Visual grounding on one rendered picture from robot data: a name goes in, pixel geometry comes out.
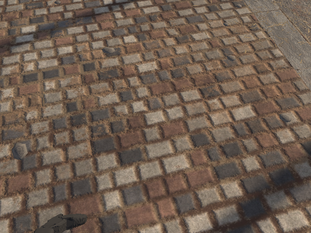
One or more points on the robot left hand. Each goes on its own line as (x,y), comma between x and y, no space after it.
(60,223)

